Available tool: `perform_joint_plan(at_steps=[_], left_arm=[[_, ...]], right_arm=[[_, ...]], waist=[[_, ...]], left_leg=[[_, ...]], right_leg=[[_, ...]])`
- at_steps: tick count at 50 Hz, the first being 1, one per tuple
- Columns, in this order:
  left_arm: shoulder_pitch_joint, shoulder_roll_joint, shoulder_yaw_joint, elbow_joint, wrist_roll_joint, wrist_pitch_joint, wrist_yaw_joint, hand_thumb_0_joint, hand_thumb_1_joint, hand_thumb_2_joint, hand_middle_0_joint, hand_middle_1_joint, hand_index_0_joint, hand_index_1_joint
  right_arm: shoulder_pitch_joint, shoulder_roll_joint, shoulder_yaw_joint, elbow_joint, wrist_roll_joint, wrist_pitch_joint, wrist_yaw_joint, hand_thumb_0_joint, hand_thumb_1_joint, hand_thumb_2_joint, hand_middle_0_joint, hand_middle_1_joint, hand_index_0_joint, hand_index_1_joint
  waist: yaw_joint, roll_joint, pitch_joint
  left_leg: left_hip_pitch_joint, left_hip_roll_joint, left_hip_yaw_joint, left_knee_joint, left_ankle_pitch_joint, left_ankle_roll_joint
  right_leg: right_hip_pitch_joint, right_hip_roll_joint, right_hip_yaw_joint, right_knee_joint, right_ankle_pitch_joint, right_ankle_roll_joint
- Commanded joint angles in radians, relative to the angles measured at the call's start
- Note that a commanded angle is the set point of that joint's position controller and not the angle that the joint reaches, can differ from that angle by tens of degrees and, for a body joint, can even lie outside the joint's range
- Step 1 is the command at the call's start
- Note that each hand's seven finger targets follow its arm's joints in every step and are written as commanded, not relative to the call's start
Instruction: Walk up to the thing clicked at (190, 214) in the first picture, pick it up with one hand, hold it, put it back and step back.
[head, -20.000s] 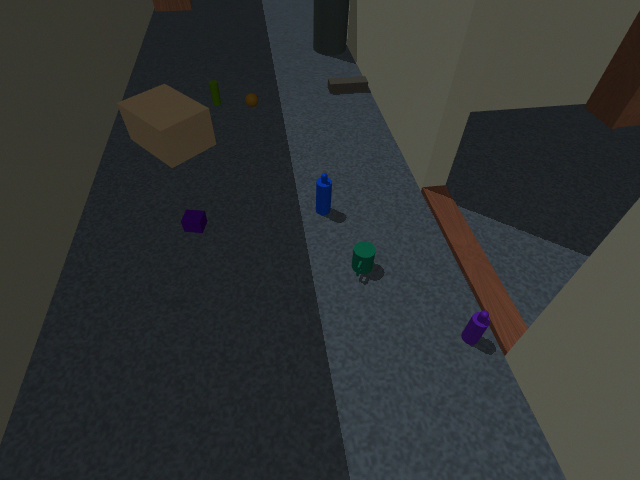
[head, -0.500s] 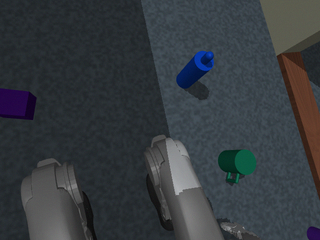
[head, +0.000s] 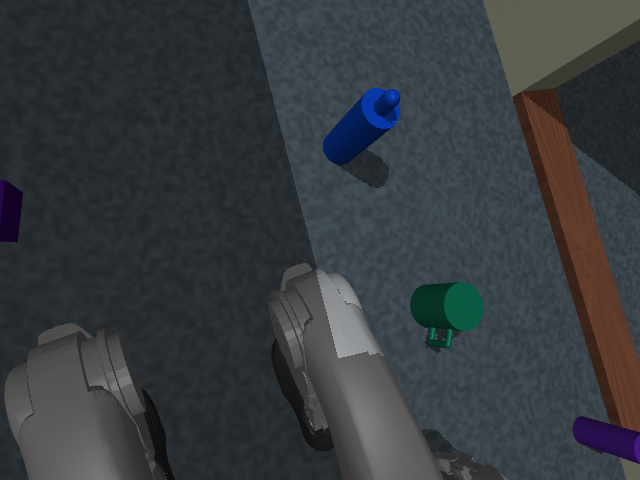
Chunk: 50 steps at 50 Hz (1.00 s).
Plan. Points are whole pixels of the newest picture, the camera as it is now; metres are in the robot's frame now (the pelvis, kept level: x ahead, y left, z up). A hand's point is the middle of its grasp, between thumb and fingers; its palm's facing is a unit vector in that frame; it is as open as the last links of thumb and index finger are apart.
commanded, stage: rise first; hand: left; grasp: from above
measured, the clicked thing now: out of the picture +0.49 +0.32 -0.30
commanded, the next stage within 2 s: none
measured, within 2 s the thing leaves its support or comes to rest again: neither
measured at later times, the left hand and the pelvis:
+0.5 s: hand out of the picture +0.44 +0.35 -0.18, palm faces -0.01 -0.44 -0.90, open 14.3 cm; pelvis +0.00 +0.00 +0.00, yaw -1 degrees
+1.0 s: hand out of the picture +0.44 +0.35 -0.18, palm faces -0.01 -0.44 -0.90, open 14.4 cm; pelvis +0.00 +0.00 +0.01, yaw -1 degrees
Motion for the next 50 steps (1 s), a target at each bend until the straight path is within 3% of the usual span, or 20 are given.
perform_joint_plan(at_steps=[1,2,3,4,11,13,15,18,19,24,25,27,31,32,34,35,37,41,46,50], left_arm=[[-0.285,0.23,-0.05,-0.109,0.033,0.0,0.053,0.0,-0.586,1.046,-0.084,-0.983,-0.052,-1.018],[-0.287,0.245,-0.035,-0.108,0.028,-0.004,0.058,0.0,-0.611,1.1,-0.09,-0.942,-0.032,-1.004],[-0.28,0.23,-0.047,-0.102,0.026,-0.004,0.057,0.0,-0.595,1.056,-0.084,-0.979,-0.047,-1.019],[-0.295,0.252,-0.046,-0.129,0.025,-0.004,0.058,0.0,-0.587,1.047,-0.086,-0.985,-0.053,-1.022],[-0.285,0.238,-0.057,-0.103,0.004,-0.005,0.06,0.0,-0.6,1.056,-0.085,-0.975,-0.047,-1.017],[-0.326,0.275,-0.045,-0.158,0.008,-0.003,0.068,0.0,-0.598,1.058,-0.086,-0.971,-0.047,-1.013],[-0.295,0.239,-0.072,-0.109,0.011,0.007,0.064,0.0,-0.611,1.07,-0.085,-0.97,-0.043,-1.015],[-0.298,0.255,-0.058,-0.106,0.009,0.002,0.073,0.0,-0.604,1.06,-0.085,-0.971,-0.045,-1.014],[-0.291,0.24,-0.075,-0.086,0.01,0.003,0.072,0.0,-0.607,1.056,-0.084,-0.975,-0.044,-1.018],[-0.305,0.249,-0.064,-0.116,0.001,0.006,0.085,0.0,-0.611,1.07,-0.084,-0.967,-0.04,-1.014],[-0.306,0.249,-0.082,-0.116,-0.004,0.008,0.082,0.0,-0.611,1.062,-0.085,-0.974,-0.044,-1.018],[-0.309,0.263,-0.064,-0.137,-0.001,0.006,0.085,0.0,-0.611,1.069,-0.083,-0.97,-0.039,-1.017],[-0.307,0.242,-0.068,-0.111,-0.011,0.013,0.084,0.0,-0.611,1.064,-0.082,-0.972,-0.04,-1.017],[-0.316,0.245,-0.08,-0.133,-0.01,0.012,0.08,0.0,-0.608,1.058,-0.082,-0.978,-0.043,-1.02],[-0.302,0.235,-0.073,-0.132,-0.01,0.015,0.078,0.0,-0.6,1.056,-0.081,-0.971,-0.044,-1.012],[-0.296,0.236,-0.089,-0.126,-0.013,0.02,0.075,0.0,-0.602,1.053,-0.083,-0.974,-0.046,-1.015],[-0.31,0.246,-0.071,-0.138,-0.009,0.015,0.084,0.0,-0.607,1.057,-0.081,-0.971,-0.042,-1.013],[-0.298,0.263,-0.079,-0.133,-0.012,0.019,0.077,0.0,-0.606,1.058,-0.082,-0.971,-0.043,-1.014],[-0.294,0.239,-0.09,-0.126,-0.01,0.017,0.069,0.0,-0.611,1.065,-0.083,-0.965,-0.041,-1.009],[-0.295,0.25,-0.086,-0.152,-0.011,0.011,0.062,0.0,-0.606,1.057,-0.082,-0.971,-0.044,-1.013]], right_arm=[[0.24,-0.299,-0.064,0.032,0.004,0.006,0.009,0.0,-0.913,-0.901,0.2,0.3,0.2,0.3],[0.236,-0.319,-0.075,0.025,0.005,0.005,0.009,0.0,-0.917,-0.903,0.2,0.3,0.2,0.3],[0.244,-0.3,-0.059,0.026,0.002,0.006,0.014,0.0,-0.912,-0.901,0.2,0.3,0.2,0.3],[0.238,-0.316,-0.068,0.031,0.001,0.004,0.014,0.0,-0.914,-0.901,0.2,0.3,0.2,0.3],[0.253,-0.31,-0.045,0.02,0.004,0.003,0.025,0.0,-0.915,-0.902,0.2,0.3,0.2,0.3],[0.24,-0.337,-0.063,0.003,0.004,0.002,0.026,0.0,-0.914,-0.902,0.2,0.3,0.2,0.3],[0.247,-0.318,-0.043,0.021,0.003,0.007,0.027,0.0,-0.915,-0.902,0.2,0.3,0.2,0.3],[0.239,-0.338,-0.052,0.004,0.007,0.003,0.029,0.0,-0.913,-0.902,0.2,0.3,0.2,0.3],[0.254,-0.313,-0.031,0.03,0.003,0.005,0.032,0.0,-0.916,-0.903,0.2,0.3,0.2,0.3],[0.239,-0.338,-0.046,-0.002,0.006,-0.001,0.038,0.0,-0.914,-0.902,0.2,0.3,0.2,0.3],[0.242,-0.327,-0.035,0.032,0.002,-0.001,0.038,0.0,-0.917,-0.902,0.2,0.3,0.2,0.3],[0.254,-0.332,-0.041,0.013,0.011,-0.002,0.042,0.0,-0.915,-0.902,0.2,0.3,0.2,0.3],[0.247,-0.34,-0.042,0.002,0.014,0.0,0.048,0.0,-0.916,-0.903,0.2,0.3,0.2,0.3],[0.251,-0.319,-0.03,0.03,0.011,0.001,0.048,0.0,-0.916,-0.903,0.2,0.3,0.2,0.3],[0.255,-0.334,-0.041,-0.011,0.019,0.0,0.051,0.0,-0.911,-0.9,0.2,0.3,0.2,0.3],[0.248,-0.324,-0.032,0.022,0.012,0.001,0.05,0.0,-0.915,-0.902,0.2,0.3,0.2,0.3],[0.268,-0.331,-0.036,0.006,0.02,0.0,0.054,0.0,-0.913,-0.902,0.2,0.3,0.2,0.3],[0.248,-0.325,-0.031,0.013,0.016,0.001,0.051,0.0,-0.915,-0.902,0.2,0.3,0.2,0.3],[0.253,-0.32,-0.028,0.024,0.016,-0.001,0.051,0.0,-0.913,-0.902,0.2,0.3,0.2,0.3],[0.259,-0.317,-0.029,0.019,0.018,-0.002,0.051,0.0,-0.914,-0.902,0.2,0.3,0.2,0.3]], waist=[[-0.047,0.393,-0.674],[-0.046,0.393,-0.672],[-0.052,0.371,-0.673],[-0.053,0.375,-0.678],[-0.065,0.371,-0.684],[-0.061,0.403,-0.708],[-0.077,0.384,-0.663],[-0.075,0.391,-0.661],[-0.081,0.376,-0.644],[-0.087,0.386,-0.657],[-0.097,0.383,-0.629],[-0.079,0.405,-0.666],[-0.091,0.402,-0.648],[-0.092,0.409,-0.626],[-0.088,0.4,-0.661],[-0.093,0.388,-0.63],[-0.082,0.397,-0.67],[-0.083,0.391,-0.652],[-0.088,0.388,-0.636],[-0.081,0.396,-0.668]], left_leg=[[0.533,0.022,0.11,-0.227,0.164,0.055],[0.517,0.023,0.113,-0.223,0.16,0.057],[0.508,0.022,0.115,-0.215,0.169,0.06],[0.502,0.019,0.116,-0.213,0.171,0.064],[0.502,0.019,0.116,-0.213,0.169,0.06],[0.541,0.022,0.103,-0.216,0.194,0.057],[0.524,0.021,0.106,-0.218,0.175,0.059],[0.52,0.022,0.104,-0.215,0.159,0.06],[0.508,0.02,0.107,-0.216,0.15,0.06],[0.536,0.023,0.098,-0.214,0.17,0.061],[0.5,0.017,0.105,-0.217,0.148,0.064],[0.542,0.022,0.097,-0.222,0.158,0.057],[0.532,0.023,0.092,-0.225,0.151,0.056],[0.525,0.022,0.092,-0.23,0.14,0.058],[0.546,0.025,0.092,-0.218,0.162,0.057],[0.523,0.02,0.096,-0.225,0.152,0.06],[0.541,0.023,0.096,-0.217,0.17,0.058],[0.524,0.019,0.097,-0.225,0.162,0.061],[0.521,0.023,0.097,-0.227,0.151,0.06],[0.534,0.021,0.099,-0.226,0.176,0.06]], right_leg=[[0.314,-0.008,-0.127,-0.235,0.26,-0.069],[0.329,-0.009,-0.124,-0.24,0.26,-0.068],[0.348,-0.007,-0.121,-0.242,0.271,-0.064],[0.349,-0.01,-0.124,-0.244,0.273,-0.06],[0.384,-0.003,-0.118,-0.251,0.276,-0.06],[0.36,-0.01,-0.129,-0.24,0.299,-0.063],[0.352,-0.006,-0.132,-0.244,0.285,-0.06],[0.353,-0.004,-0.131,-0.252,0.273,-0.063],[0.365,-0.004,-0.127,-0.253,0.269,-0.061],[0.36,-0.007,-0.138,-0.254,0.289,-0.059],[0.371,-0.008,-0.134,-0.259,0.274,-0.053],[0.37,-0.006,-0.138,-0.254,0.278,-0.059],[0.355,-0.006,-0.138,-0.255,0.273,-0.062],[0.344,-0.01,-0.14,-0.258,0.263,-0.059],[0.355,-0.006,-0.137,-0.256,0.28,-0.061],[0.358,-0.007,-0.138,-0.26,0.276,-0.056],[0.376,-0.004,-0.133,-0.261,0.296,-0.059],[0.375,-0.006,-0.134,-0.263,0.283,-0.057],[0.371,-0.003,-0.133,-0.265,0.278,-0.059],[0.388,-0.005,-0.13,-0.26,0.295,-0.059]])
